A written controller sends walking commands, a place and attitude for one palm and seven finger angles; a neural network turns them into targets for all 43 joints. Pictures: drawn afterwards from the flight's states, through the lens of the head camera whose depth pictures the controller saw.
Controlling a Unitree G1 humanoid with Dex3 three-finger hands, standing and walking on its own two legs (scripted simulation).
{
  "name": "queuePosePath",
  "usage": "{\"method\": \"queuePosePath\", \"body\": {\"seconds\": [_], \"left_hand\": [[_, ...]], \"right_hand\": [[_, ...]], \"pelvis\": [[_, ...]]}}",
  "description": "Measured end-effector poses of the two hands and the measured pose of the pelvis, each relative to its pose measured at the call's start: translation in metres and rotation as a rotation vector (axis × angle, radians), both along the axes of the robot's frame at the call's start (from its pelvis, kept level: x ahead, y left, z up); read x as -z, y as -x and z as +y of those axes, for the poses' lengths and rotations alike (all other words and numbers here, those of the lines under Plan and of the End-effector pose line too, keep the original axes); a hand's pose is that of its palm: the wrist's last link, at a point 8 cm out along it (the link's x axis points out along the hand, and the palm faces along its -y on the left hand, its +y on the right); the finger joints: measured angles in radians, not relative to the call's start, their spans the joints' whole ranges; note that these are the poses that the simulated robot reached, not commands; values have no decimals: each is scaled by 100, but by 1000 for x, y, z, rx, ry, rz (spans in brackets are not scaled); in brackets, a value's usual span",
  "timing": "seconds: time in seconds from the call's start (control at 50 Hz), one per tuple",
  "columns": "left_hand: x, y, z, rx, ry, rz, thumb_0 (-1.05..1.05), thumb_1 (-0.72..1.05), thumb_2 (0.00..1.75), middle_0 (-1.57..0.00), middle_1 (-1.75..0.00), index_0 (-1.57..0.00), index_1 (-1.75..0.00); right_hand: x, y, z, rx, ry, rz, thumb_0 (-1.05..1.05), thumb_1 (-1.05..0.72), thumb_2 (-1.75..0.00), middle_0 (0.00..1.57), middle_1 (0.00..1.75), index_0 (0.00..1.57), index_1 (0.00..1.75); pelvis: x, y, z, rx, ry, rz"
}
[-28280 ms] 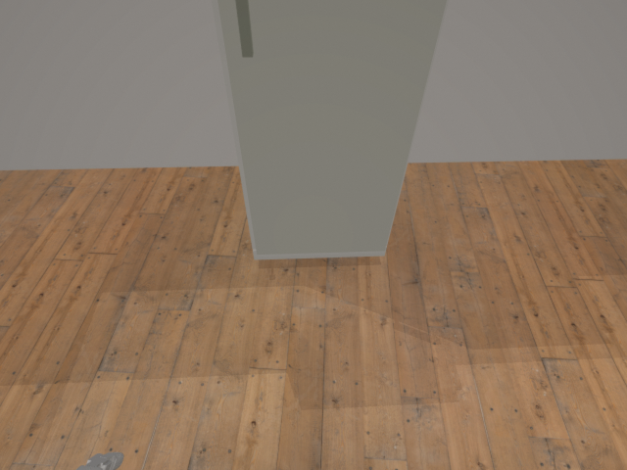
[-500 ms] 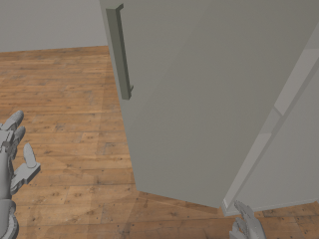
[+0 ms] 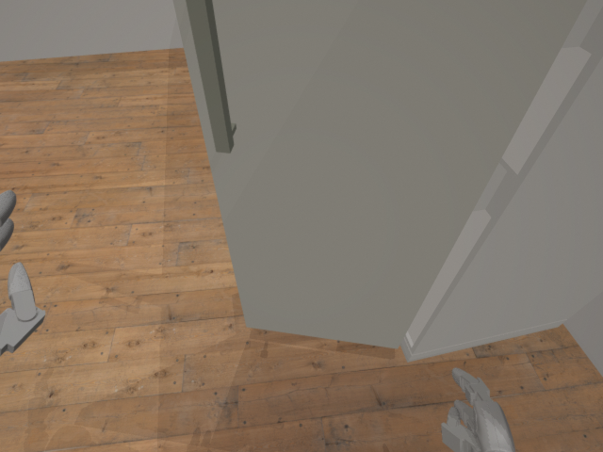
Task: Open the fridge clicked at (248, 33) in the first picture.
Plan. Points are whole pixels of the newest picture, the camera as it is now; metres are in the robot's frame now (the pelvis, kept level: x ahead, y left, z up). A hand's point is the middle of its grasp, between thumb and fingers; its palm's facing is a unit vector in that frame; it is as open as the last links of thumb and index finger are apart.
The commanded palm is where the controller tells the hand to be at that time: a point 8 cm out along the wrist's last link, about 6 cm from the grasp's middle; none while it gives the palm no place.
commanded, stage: step back with the hand held close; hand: left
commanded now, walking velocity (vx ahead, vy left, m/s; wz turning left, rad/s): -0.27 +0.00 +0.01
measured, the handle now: (216, 63) +0.55 +0.17 +0.24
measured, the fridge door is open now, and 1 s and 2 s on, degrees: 69 69 69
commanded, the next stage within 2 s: stop stepping back and stand still in 0.86 s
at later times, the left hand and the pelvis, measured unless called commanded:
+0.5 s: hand out of the picture +0.10 +0.28 +0.17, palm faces +0.55 -0.73 -0.41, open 7.4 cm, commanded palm +0.04 +0.31 +0.18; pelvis -0.08 -0.01 -0.01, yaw +5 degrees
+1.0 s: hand out of the picture +0.01 +0.28 +0.16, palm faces +0.48 -0.77 -0.43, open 7.4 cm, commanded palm -0.07 +0.31 +0.18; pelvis -0.19 +0.00 -0.01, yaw +3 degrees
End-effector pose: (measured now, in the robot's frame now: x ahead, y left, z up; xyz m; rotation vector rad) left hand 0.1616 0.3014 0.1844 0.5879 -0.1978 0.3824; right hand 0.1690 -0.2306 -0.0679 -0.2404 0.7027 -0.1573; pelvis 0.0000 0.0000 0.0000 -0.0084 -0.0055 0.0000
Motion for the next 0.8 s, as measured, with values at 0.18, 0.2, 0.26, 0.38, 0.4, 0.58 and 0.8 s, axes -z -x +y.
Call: {"method": "queuePosePath", "body": {"seconds": [0.18,0.2,0.26,0.38,0.4,0.58,0.8], "left_hand": [[9,40,9,-52,23,-73,1,89,90,-21,-30,-21,-31],[10,44,9,-52,24,-81,1,89,90,-21,-30,-21,-31],[10,55,8,-54,5,-104,1,89,90,-21,-30,-21,-31],[1,89,6,-80,-60,-150,1,88,90,-21,-30,-21,-31],[1,94,6,-84,-56,-158,1,88,90,-21,-30,-21,-31],[4,113,11,-63,-9,-194,1,88,90,-21,-30,-21,-31],[-5,181,5,-113,-19,-156,1,88,90,-21,-30,-21,-31]], "right_hand": [[9,41,8,-35,8,17,1,-90,-89,20,30,20,30],[10,45,8,-39,11,20,1,-90,-89,20,30,20,30],[13,56,9,-55,14,25,1,-90,-89,20,30,20,30],[18,63,7,-106,9,16,1,-90,-89,20,30,20,30],[18,64,6,-112,10,15,1,-90,-89,20,30,20,30],[8,78,10,-111,32,-43,1,-90,-89,20,30,20,30],[5,102,23,-183,-6,-4,1,-90,-89,20,30,20,30]], "pelvis": [[7,32,2,-23,18,-3],[8,35,2,-30,20,-4],[10,43,0,-64,22,-10],[15,57,-9,-98,15,-20],[15,59,-10,-94,12,-20],[16,93,-3,-110,28,-25],[6,130,-11,-110,-13,4]]}}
